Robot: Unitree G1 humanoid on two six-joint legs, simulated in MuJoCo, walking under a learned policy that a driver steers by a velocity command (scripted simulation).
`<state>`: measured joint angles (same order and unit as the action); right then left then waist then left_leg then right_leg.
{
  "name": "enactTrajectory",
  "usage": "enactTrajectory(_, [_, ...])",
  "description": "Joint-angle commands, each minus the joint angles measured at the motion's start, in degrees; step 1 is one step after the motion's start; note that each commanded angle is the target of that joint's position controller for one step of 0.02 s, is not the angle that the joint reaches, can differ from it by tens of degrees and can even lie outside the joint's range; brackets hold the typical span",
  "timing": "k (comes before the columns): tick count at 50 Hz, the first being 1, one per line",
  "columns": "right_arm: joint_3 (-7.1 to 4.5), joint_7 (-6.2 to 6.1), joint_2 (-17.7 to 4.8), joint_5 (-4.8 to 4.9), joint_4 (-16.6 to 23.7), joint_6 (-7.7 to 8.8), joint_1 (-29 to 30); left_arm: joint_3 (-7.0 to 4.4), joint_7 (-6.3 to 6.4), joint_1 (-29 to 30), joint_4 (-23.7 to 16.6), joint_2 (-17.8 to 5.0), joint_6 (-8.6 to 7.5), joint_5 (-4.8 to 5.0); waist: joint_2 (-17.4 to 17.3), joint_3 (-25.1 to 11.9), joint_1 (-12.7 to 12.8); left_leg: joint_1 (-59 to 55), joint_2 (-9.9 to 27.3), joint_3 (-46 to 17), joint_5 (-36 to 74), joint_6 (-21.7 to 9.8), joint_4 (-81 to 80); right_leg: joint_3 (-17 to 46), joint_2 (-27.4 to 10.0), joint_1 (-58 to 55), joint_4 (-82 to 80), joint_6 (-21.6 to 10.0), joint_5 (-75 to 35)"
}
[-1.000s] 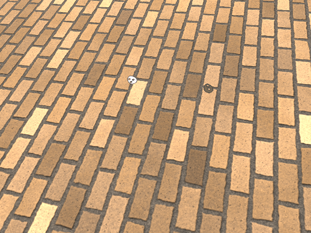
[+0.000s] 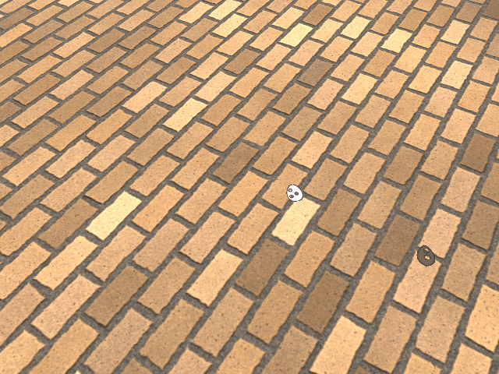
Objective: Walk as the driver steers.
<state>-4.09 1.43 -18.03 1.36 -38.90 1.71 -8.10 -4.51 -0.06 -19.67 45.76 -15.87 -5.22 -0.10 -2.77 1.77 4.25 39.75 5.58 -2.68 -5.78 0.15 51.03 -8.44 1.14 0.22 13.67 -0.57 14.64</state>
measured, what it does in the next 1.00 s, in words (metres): walks ahead, turning right: left foot, then right foot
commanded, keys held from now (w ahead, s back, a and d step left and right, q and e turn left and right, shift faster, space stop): w+q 0.04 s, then w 0.08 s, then w+e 0.88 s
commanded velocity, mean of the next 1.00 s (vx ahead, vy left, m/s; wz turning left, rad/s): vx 0.50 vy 0.00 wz -0.23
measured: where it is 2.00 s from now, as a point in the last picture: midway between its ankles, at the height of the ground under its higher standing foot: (293, 263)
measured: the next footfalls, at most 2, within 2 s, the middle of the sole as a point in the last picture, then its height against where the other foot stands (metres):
left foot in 0.16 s outside the picture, level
right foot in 0.72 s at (305, 335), level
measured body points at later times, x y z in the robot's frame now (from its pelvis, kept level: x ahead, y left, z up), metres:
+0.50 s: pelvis +0.29 +0.07 +0.00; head +0.31 +0.08 +0.45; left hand +0.43 +0.34 -0.11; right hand +0.34 -0.21 -0.11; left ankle +0.24 +0.14 -0.74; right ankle +0.43 -0.11 -0.67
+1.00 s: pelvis +0.58 +0.00 +0.00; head +0.61 -0.02 +0.45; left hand +0.74 +0.25 -0.10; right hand +0.69 -0.31 -0.08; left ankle +0.75 +0.16 -0.68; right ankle +0.54 -0.06 -0.74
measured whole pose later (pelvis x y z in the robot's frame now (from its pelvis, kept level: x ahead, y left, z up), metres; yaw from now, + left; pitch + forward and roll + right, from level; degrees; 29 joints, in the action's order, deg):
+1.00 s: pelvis +0.58 +0.00 +0.00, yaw -19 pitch +2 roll +0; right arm -2.7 0.0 -17.4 -0.8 -39.0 5.5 -4.9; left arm -3.7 -0.4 -17.7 40.8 -16.2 -2.7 0.9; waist -1.4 2.9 2.7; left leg 37.0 5.8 -5.6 -10.0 3.7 49.2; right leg 5.2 6.8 10.5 20.1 -5.8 10.8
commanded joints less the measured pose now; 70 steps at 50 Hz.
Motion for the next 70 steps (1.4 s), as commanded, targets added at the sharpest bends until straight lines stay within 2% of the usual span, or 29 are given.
enactTrajectory(1, [0.75,1.3,-0.4,-0.15,5.2,0.82,4.7,-2.17,0.5,4.7,-4.0,-9.6,-0.79,0.55,5.4,3.2,-1.0,-1.4,0.4,1.7,6.5,-0.7,-8.3,3.5,-15.4,3.4,-6.4,-8.3,-17.9])
enactTrajectory(6, [-0.19,1.97,-2.7,-0.4,7.9,0.78,6.8,-2.87,0.31,0.7,-1.2,-12.7,0.62,2.0,6.6,1.4,-2.9,-9.8,-4.9,5.9,-1.9,-5.7,-15.2,0.3,-17.7,-3.4,1.5,-6.9,-40.9])
enactTrajectory(8, [-2.9,1.09,-7.2,-0.39,4.4,0.43,-7.3,-2.12,0.56,0.4,-0.3,-12.5,1.44,2.11,6.4,-6.8,-11.7,-32.0,-9.2,7.6,-0.7,-8.9,-19.8,-2.1,-15.4,1.9,20.1,-4.9,-51.1])
enactTrajectory(9, [-4.39,-0.08,-11.7,-0.48,2.5,-0.09,-16.7,-0.55,0.7,-0.5,-1.3,-9.4,1.22,0.7,1.1,-13.5,-15.2,-50.6,-0.6,-4.1,1.6,-11.5,-18.0,-2.3,-12.8,16.1,38.1,-2.7,-31.4])
enactTrajectory(10, [-4.22,-0.32,-16.1,-0.96,2.5,0.42,-15.7,2.01,-0.24,-8.3,-2.5,-1.8,0.32,0.39,-12.0,-23.1,-8.0,-64.6,16.1,-35.6,-11.4,-21.1,-25.1,4.2,-2.0,35.2,59.1,0.2,19.4])
enactTrajectory(11, [-2.76,-0.08,-10.5,-1.17,3.5,1.09,-16.8,0.45,-0.6,-1.9,-1.6,-8.6,-0.77,2.63,-3.7,-25.0,-13.0,-61.8,17.2,-39.7,-14.7,-19.9,-31.1,15.2,-1.9,38.2,64.6,-0.5,19.9])
enactTrajectory(12, [-2.04,0.13,-8.8,-1.53,2.3,1.71,-14.1,-0.25,-0.7,4.0,-4.1,-10.3,-1.06,4.23,-3.2,-14.8,-12.4,-54.3,15.2,-29.1,-10.0,-17.0,-32.4,14.4,-3.9,42.6,64.6,-1.0,15.4])
enactTrajectory(14, [-1.12,0.19,-5.3,-1.55,1.5,2.53,-7.3,-0.11,0.01,5.3,-3.9,-8.8,-0.82,2.05,-0.9,-6.4,-7.5,-39.7,10.8,-16.4,-0.2,-13.9,-34.6,13.5,-8.6,39.1,57.0,-0.7,6.1])
enactTrajectory(17, [-0.81,0.31,-2.9,-2.09,0.7,4.43,-4.0,-0.06,0.05,-0.1,-1.5,-6.3,1.86,2.2,-1.6,-4.9,-3.6,-31.5,8.7,-7.8,3.6,-13.5,-40.7,14.4,-10.2,32.2,54.4,0.4,0.0])
enactTrajectory(21, [-1.24,-0.63,-3.6,-2.63,-2.0,5.32,-4.8,0.1,0.27,4.4,-2.6,-4.8,2.89,1.85,0.1,0.0,-4.0,-31.4,7.3,1.5,9.5,-11.9,-43.7,16.1,-9.4,38.4,46.1,1.8,-9.4])
enactTrajectory(26, [-1.48,-1.62,-5.3,-2.14,-3.8,4.8,-6.4,1.12,-1.41,12.4,-4.9,-2.8,2.03,1.35,1.0,2.7,-7.1,-34.8,6.4,9.4,11.4,-9.4,-45.2,11.2,-7.7,37.8,29.5,1.1,-21.7])
enactTrajectory(31, [-2.17,-2.14,-7.2,-1.02,-6.3,2.38,-10.7,1.61,-3.46,19.4,-9.4,-2.5,1.88,1.29,1.4,4.6,-9.2,-46.6,10.0,12.2,21.6,-8.9,-40.0,6.9,-6.0,42.6,22.5,-1.7,-14.9])
enactTrajectory(34, [-2.72,-3.01,-9.6,-0.66,-5.7,0.87,-9.1,0.33,-4.04,15.6,-10.4,-4.9,2.39,1.45,-2.1,-0.6,-5.2,-49.3,10.2,14.3,49.0,-7.1,-29.0,1.9,-0.7,33.5,22.7,-5.1,-6.0])
enactTrajectory(36, [-2.62,-3.52,-10.2,-0.27,-5.1,0.26,-7.0,-2.49,-3.13,1.3,-7.7,-9.9,2.76,1.64,-1.8,-8.3,3.3,-42.4,7.6,15.8,51.1,-4.7,-8.9,2.0,3.3,13.0,18.4,-9.0,-7.1])
enactTrajectory(37, [-1.51,-3.57,-7.4,-1.4,-4.2,1.01,-8.2,-4.14,-1.79,-6.3,-6.3,-14.7,3.55,1.6,5.4,-13.5,5.8,-28.0,4.3,15.6,27.6,-2.2,8.9,15.3,-4.6,-4.3,16.9,-12.5,-8.3])
enactTrajectory(38, [0.6,-2.59,-0.5,-2.21,-1.1,2.9,-12.0,-4.55,-1.54,-2.7,-8.0,-18.5,3.16,1.79,18.5,-18.5,-1.2,-2.5,-10.2,8.1,-25.4,1.8,30.5,50.1,-18.7,-21.7,9.6,-24.8,-1.2])
enactTrajectory(39, [-0.08,-1.3,-5.5,-0.53,-0.5,5.44,-7.3,-3.13,-1.86,-3.9,-8.6,-13.9,2.46,1.29,10.8,-23.1,3.0,3.7,-7.9,-4.7,-26.0,0.3,33.7,55.5,-20.2,-24.1,4.0,-24.6,2.5])
enactTrajectory(40, [-0.27,-0.76,-6.7,1.37,1.3,6.51,-2.7,-2.4,-1.85,-2.3,-8.5,-11.0,1.85,0.97,7.5,-15.3,2.9,6.1,-5.0,-4.5,-21.6,-1.1,30.6,46.4,-18.3,-18.3,3.5,-21.6,0.3])
enactTrajectory(41, [0.01,-1.0,-5.8,0.67,1.5,6.95,-1.8,-1.99,-2.02,1.2,-8.6,-9.7,1.4,1.2,1.7,-8.4,-0.4,4.9,-2.5,-3.7,-17.8,-1.4,24.0,39.2,-15.4,-8.8,3.2,-19.3,-6.3])
enactTrajectory(43, [-0.67,-1.39,-6.5,-1.57,0.7,6.05,-2.8,-1.0,-1.55,6.2,-10.2,-6.9,1.15,0.58,2.4,-4.8,-4.0,-1.9,0.2,-3.3,-14.2,-0.3,16.6,31.9,-11.8,2.3,1.5,-17.8,-16.4])
enactTrajectory(48, [0.57,-1.62,-2.9,-2.41,2.4,3.87,0.9,-1.88,0.19,5.4,-9.6,-10.1,1.33,1.03,4.3,-1.8,-4.2,-5.9,-0.9,0.1,-4.6,4.4,-0.5,23.6,-7.4,14.0,-0.7,-16.2,-22.7])
enactTrajectory(55, [0.57,-0.08,-3.9,-1.58,4.2,5.13,9.2,-1.67,1.14,-0.6,-6.8,-9.3,2.93,1.36,8.5,-2.6,0.1,-12.6,-5.3,-0.2,11.1,3.0,-21.7,25.2,-7.2,9.5,6.7,-10.6,-15.6])
enactTrajectory(59, [-0.77,0.23,-6.3,-3.26,1.4,6.41,-0.5,-0.72,1.39,1.6,-7.0,-6.7,3.16,0.17,9.0,-7.8,-5.2,-25.6,-4.6,1.3,19.6,-3.3,-26.1,22.9,-4.7,5.4,22.1,-5.4,-31.4])
enactTrajectory(60, [-1.29,0.18,-10.0,-4.34,1.2,6.61,-5.4,0.31,1.4,-2.0,-8.0,-4.3,2.82,-0.9,0.7,-16.1,-5.0,-42.0,5.1,-9.3,40.0,-9.0,-20.8,20.4,-0.6,14.1,36.2,-2.3,-17.6])
enactTrajectory(61, [-1.48,0.54,-10.2,-3.69,-0.8,5.5,-8.7,1.0,1.07,-11.0,-5.9,-3.2,2.58,-0.32,-13.5,-23.5,-3.6,-55.5,16.4,-27.7,45.1,-19.6,-22.6,15.9,5.0,27.4,54.5,2.3,20.3])
enactTrajectory(62, [-0.98,0.96,-7.9,-1.15,-0.8,4.58,-9.5,0.35,0.81,-10.6,-5.3,-7.8,2.87,0.13,-9.5,-23.6,-4.5,-54.4,16.2,-34.2,29.6,-19.8,-26.4,17.9,2.8,31.5,59.1,3.0,23.2])
enactTrajectory(64, [0.11,0.78,-5.1,-0.62,0.9,3.12,-2.7,-0.31,1.27,2.4,-7.8,-9.7,4.14,0.05,-0.1,-11.0,-6.1,-41.5,10.5,-24.6,17.8,-15.3,-29.2,15.0,-0.6,35.4,59.2,4.0,17.0])
enactTrajectory(67, [-0.49,-0.01,-6.6,-1.51,1.2,1.64,0.2,-0.05,2.12,4.6,-9.5,-6.8,5.17,-0.32,-3.0,-6.2,-3.3,-28.9,4.9,-18.3,17.3,-12.9,-32.1,13.6,-2.1,29.3,47.0,3.9,13.3])
enactTrajectory(70, [-1.47,-0.91,-8.1,-1.48,1.2,0.57,-0.5,0.44,2.88,4.0,-8.8,-4.9,5.26,-0.34,-4.9,-9.3,-3.0,-27.4,3.9,-17.0,20.3,-13.9,-31.9,12.3,-0.3,24.7,38.0,4.8,12.1])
